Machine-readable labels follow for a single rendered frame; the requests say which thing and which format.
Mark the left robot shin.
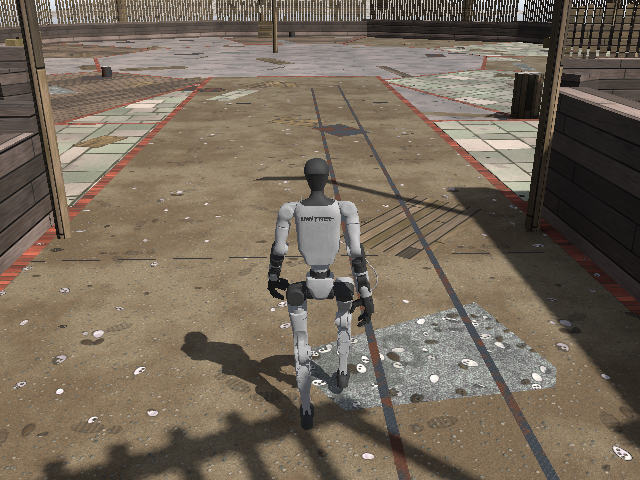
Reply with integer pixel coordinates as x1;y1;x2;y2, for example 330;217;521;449
294;346;311;415

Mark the right robot upper arm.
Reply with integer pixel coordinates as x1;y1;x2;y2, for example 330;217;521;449
338;201;362;258

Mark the robot left forearm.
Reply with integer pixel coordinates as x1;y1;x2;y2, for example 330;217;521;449
268;241;284;281

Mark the robot right forearm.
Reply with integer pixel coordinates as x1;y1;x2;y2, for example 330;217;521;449
352;243;372;298

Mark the left robot hand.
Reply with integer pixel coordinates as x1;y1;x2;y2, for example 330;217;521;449
267;278;290;300

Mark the left robot upper arm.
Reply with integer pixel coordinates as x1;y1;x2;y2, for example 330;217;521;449
273;202;297;256

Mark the robot left foot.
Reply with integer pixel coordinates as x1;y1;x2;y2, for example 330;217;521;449
300;402;314;430

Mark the right robot hand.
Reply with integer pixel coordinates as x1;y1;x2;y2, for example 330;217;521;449
350;296;374;327

